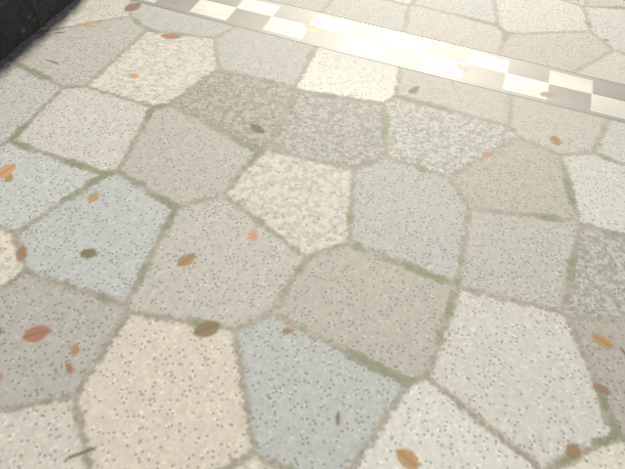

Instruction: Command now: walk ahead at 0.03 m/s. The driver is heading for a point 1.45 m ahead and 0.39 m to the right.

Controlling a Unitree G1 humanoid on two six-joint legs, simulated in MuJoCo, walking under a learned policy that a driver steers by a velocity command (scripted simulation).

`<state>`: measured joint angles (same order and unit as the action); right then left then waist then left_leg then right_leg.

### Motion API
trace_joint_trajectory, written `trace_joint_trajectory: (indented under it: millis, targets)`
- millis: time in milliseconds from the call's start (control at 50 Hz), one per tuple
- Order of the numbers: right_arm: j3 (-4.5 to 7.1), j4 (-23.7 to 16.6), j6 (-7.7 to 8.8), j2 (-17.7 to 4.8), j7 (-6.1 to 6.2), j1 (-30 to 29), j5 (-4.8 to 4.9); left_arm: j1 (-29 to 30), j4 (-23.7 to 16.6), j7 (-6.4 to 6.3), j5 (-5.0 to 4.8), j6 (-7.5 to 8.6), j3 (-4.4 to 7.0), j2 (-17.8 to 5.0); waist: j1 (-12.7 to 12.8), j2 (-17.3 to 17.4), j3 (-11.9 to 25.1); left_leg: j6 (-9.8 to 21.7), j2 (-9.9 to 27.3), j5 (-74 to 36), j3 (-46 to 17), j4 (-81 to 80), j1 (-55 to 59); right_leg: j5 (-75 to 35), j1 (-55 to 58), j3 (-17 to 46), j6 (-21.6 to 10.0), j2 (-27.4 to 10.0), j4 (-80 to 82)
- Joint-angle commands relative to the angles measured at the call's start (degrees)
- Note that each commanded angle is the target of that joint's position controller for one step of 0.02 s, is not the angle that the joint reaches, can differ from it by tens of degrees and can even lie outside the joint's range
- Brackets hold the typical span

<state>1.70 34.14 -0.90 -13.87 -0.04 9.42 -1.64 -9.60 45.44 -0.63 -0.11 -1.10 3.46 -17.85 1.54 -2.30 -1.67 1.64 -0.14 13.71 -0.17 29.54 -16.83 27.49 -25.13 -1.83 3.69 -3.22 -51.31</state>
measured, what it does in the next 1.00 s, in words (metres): steps on the spot, turning right: right foot, then left foot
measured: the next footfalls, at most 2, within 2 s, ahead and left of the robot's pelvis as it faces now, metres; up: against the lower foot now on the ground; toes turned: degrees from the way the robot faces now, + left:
right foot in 0.32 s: -0.02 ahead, -0.12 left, +0.00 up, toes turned -11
left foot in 0.88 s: +0.02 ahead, +0.09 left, +0.00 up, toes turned -19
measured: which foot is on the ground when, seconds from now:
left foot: down 0.00-0.32, up 0.34-0.86, down 0.88-1.00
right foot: up 0.00-0.30, down 0.32-0.88, up 0.90-1.00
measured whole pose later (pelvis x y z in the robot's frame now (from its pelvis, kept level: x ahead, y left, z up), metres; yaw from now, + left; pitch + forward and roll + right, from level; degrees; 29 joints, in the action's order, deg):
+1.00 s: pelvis -0.04 +0.00 +0.00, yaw -29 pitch +1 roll +0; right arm 3.5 41.3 1.4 -14.7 0.5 9.5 -0.7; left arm -9.3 37.9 -1.7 -0.3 -2.6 4.3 -19.0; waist -0.3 -2.7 -2.2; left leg 1.0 -1.5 13.6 -2.8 26.1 -13.3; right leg 28.7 -24.4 10.3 3.4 6.8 -55.5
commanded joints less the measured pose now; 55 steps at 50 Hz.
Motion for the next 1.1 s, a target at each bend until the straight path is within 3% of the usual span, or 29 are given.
trace_joint_trajectory:
  millis: [20, 60, 120, 200, 260, 300, 320, 340, 360, 380, 400, 420, 440, 500, 640, 700, 780, 840, 860, 880, 900, 920, 940, 980, 1040, 1080, 1100]
  targets:
    - [1.38, -2.14, 2.17, -5.70, 0.29, -3.55, -0.20, -2.86, -0.93, -0.32, -0.10, -0.51, 1.21, -4.05, 0.58, 11.01, 6.26, 9.24, 12.75, -26.54, -6.88, -9.68, 3.48, -3.12, 2.13, 3.84, 1.51, -0.87, -4.43]
    - [1.74, -1.45, 2.05, -6.26, 0.74, -3.86, -0.26, -1.64, -1.54, -0.17, -0.70, -0.43, 0.86, -3.56, -0.34, 10.88, 5.74, 9.33, 12.33, -25.76, -5.18, -8.75, 5.14, -4.12, 3.03, 2.99, 1.62, -0.26, 0.62]
    - [3.12, -0.07, 0.88, -9.50, 1.66, -1.40, 0.42, 0.63, -3.51, -0.17, -1.06, -0.60, 0.87, -4.34, -2.76, 10.84, 5.73, 12.11, 16.15, -25.79, -8.53, -7.72, 9.40, -0.70, 0.78, 1.79, 1.18, 0.35, 2.49]
    - [3.83, 0.65, -0.06, -10.00, 2.29, -2.38, 0.94, -0.29, -4.55, 0.04, -1.20, -1.28, 0.95, -3.85, -2.91, 10.27, 5.75, 13.26, 18.97, -27.10, -9.87, -7.34, 10.84, 0.91, 0.56, 0.64, 0.00, 0.31, 3.38]
    - [4.29, 1.16, -0.45, -10.30, 2.57, -4.47, 1.60, -2.70, -4.61, 0.69, -1.16, -1.55, 1.01, -3.07, -1.27, 10.18, 6.59, 11.66, 18.53, -27.18, -7.17, -5.34, 9.93, -2.92, 4.94, -1.50, -1.90, 1.24, 10.15]
    - [4.60, 2.10, -0.85, -10.21, 2.81, -5.12, 2.78, -6.13, -3.87, 1.20, -0.80, -1.50, 1.30, -3.17, 0.87, 9.42, 6.64, 7.37, 16.03, -20.51, -3.17, -1.14, 6.90, -13.90, 11.46, -2.72, -4.85, 2.92, 22.86]
    - [4.52, 2.89, -0.81, -8.77, 2.76, -2.92, 2.67, -6.82, -4.20, 0.90, -0.23, -1.40, 2.19, -6.43, 0.15, 2.74, 5.73, 2.16, 11.93, -9.93, 1.44, 6.76, 0.51, -24.85, 16.51, 5.09, -7.84, -0.44, 28.91]
    - [3.45, 0.63, -0.52, -5.10, 2.53, -3.75, -0.14, -6.75, -5.57, -0.13, -0.27, -1.22, 3.83, -13.42, -1.83, -14.19, 4.28, -4.94, 2.51, 13.94, 8.19, 21.78, -15.97, -46.67, 23.30, 25.27, -15.89, -14.71, 29.87]
    - [3.68, -1.31, -0.05, -6.34, 2.96, -10.71, 0.35, -8.37, -6.72, 0.44, 2.24, -0.07, 3.50, -13.34, 3.50, -12.55, 5.59, -5.39, -1.62, 26.68, -0.22, 33.11, -20.33, -49.27, 19.97, 32.47, -24.79, -20.49, 33.17]
    - [4.33, -0.60, -0.09, -7.92, 2.97, -10.29, 1.43, -6.29, -7.12, 0.66, 2.67, 1.15, 3.10, -12.14, 2.02, -6.45, 4.82, -4.87, -0.07, 23.39, -3.54, 38.45, -21.34, -45.21, 19.72, 27.93, -23.65, -17.79, 33.06]
    - [4.70, 0.61, -0.29, -8.37, 3.07, -8.57, 1.68, -2.64, -7.60, 0.38, 1.42, 1.75, 2.99, -10.93, -0.06, -3.69, 3.78, -4.59, 0.81, 17.71, -4.34, 38.89, -22.30, -41.47, 19.82, 23.40, -20.05, -14.03, 32.11]
    - [4.98, 1.72, -0.48, -8.66, 3.40, -7.44, 1.31, -0.47, -8.14, 0.07, 0.09, 1.79, 2.52, -9.26, -0.83, -2.18, 3.64, -4.88, 1.28, 14.21, -4.63, 37.90, -22.75, -39.69, 20.20, 21.41, -17.59, -11.88, 31.71]
    - [5.19, 2.08, -0.55, -8.93, 3.60, -6.54, 0.96, 0.46, -8.51, -0.34, -0.74, 1.65, 2.01, -8.07, -1.46, -2.52, 4.12, -5.45, 1.30, 11.12, -4.74, 37.90, -21.78, -40.71, 20.23, 20.17, -16.67, -10.49, 31.63]
    - [4.98, 2.42, -0.11, -7.64, 3.31, -4.90, 1.70, -1.66, -9.04, -0.94, -0.53, 1.06, 1.77, -7.48, -1.32, -3.27, 6.31, -6.61, -0.17, 6.61, -4.32, 37.08, -19.87, -41.21, 21.94, 19.19, -16.67, -8.49, 31.51]
    - [4.67, 1.93, 0.95, -7.52, 2.92, -6.81, 1.99, -2.20, -10.55, -1.61, -0.50, -0.02, 2.80, -9.69, 0.30, -6.07, 4.36, -7.76, -0.97, 5.53, -5.56, 20.07, -15.84, -26.76, 19.82, 24.66, -16.55, -6.82, 32.10]
    - [4.65, 2.01, 1.69, -7.66, 2.29, -6.45, 2.14, -1.09, -11.44, -1.26, -0.41, -0.40, 3.11, -10.12, 0.46, -6.70, 4.40, -7.28, -1.87, 7.17, -5.83, 15.24, -11.51, -25.35, 17.03, 27.72, -16.85, -6.22, 31.43]
    - [4.68, 2.60, 2.74, -8.17, 1.26, -4.15, 2.54, 0.94, -12.48, -0.83, -0.50, -0.96, 3.08, -9.62, 0.23, -7.30, 6.82, -6.10, -2.19, 7.91, -5.39, 8.81, -6.01, -32.40, 17.80, 30.89, -16.50, -6.19, 28.71]
    - [4.48, 3.67, 3.40, -7.37, 0.27, -0.72, 2.38, 2.58, -12.63, -1.01, -1.25, -1.51, 2.45, -8.25, -2.07, -6.55, 7.64, -4.13, -1.90, -1.78, -3.50, -5.63, 2.59, -34.52, 16.36, 30.43, -13.95, -3.94, 25.40]
    - [4.58, 3.85, 3.47, -8.05, 0.21, -0.14, 1.82, 1.41, -12.41, -1.18, -1.24, -1.50, 2.10, -7.14, -2.03, -4.88, 7.58, -2.81, 0.51, -8.44, -4.94, -9.91, 7.34, -28.34, 13.56, 29.20, -11.53, -1.98, 24.08]
    - [4.82, 2.77, 3.33, -11.01, 0.43, -0.44, 0.58, -1.27, -12.26, -1.05, -0.05, -1.21, 1.28, -4.63, -0.20, 4.14, 8.52, 0.67, 9.95, -16.19, -14.19, -11.39, 12.37, -14.86, 8.46, 23.67, -8.12, 2.65, 16.48]
    - [5.05, 2.67, 2.99, -13.75, 0.45, -2.04, -0.82, -2.49, -12.89, -1.07, -0.40, -0.68, 1.54, -5.06, 1.98, 15.41, 4.99, 9.55, 18.18, -26.97, -23.88, -11.80, 10.70, 4.87, 0.19, 14.90, -4.72, 11.22, 9.11]
    - [4.55, 2.27, 3.31, -11.38, 0.41, -2.39, -0.83, -2.08, -12.43, -1.27, 0.43, -0.27, 2.73, -8.95, 0.24, 14.43, 5.12, 15.57, 22.67, -24.69, -27.80, -12.76, 6.63, 10.36, -0.27, 13.51, -1.77, 8.66, -2.43]
    - [4.17, 2.07, 3.41, -10.43, 0.55, -3.56, -0.02, -1.81, -11.50, -1.26, -0.17, -0.30, 3.69, -11.06, 0.08, 11.37, 3.99, 14.84, 20.10, -20.88, -24.62, -12.67, 6.02, 7.52, -1.13, 13.46, -0.68, 7.90, -8.73]
    - [3.38, 2.25, 3.33, -8.59, 0.83, -5.50, 1.55, -2.36, -9.83, -1.52, -0.08, -1.20, 3.44, -8.38, 0.36, 9.48, 2.80, 10.81, 14.74, -16.52, -18.25, -11.33, 6.76, 2.01, -2.67, 13.77, 1.24, 7.31, -12.08]
    - [2.46, 3.36, 2.74, -7.03, 0.89, -4.52, 1.35, -1.57, -9.79, -1.12, -0.36, -1.37, 1.79, -3.56, -0.28, 10.89, 3.39, 9.92, 10.84, -20.86, -12.37, -10.09, 8.15, -0.96, 0.62, 9.62, 2.53, 5.56, -3.51]
    - [2.57, 3.87, 2.06, -7.78, 0.94, -3.30, 1.26, 0.80, -10.38, -0.86, -0.25, -1.01, 0.70, -1.28, -2.05, 12.64, 4.48, 9.69, 9.90, -22.04, -11.15, -8.88, 9.34, -0.48, 4.92, 5.85, 2.64, 3.54, 7.13]
    - [2.75, 4.31, 1.69, -8.71, 0.94, -1.82, 1.25, 1.43, -10.43, -0.77, -0.45, -0.87, 0.65, -1.44, -3.02, 13.22, 4.84, 10.08, 10.28, -22.48, -11.85, -8.27, 9.98, -0.34, 6.53, 4.80, 2.56, 3.58, 11.25]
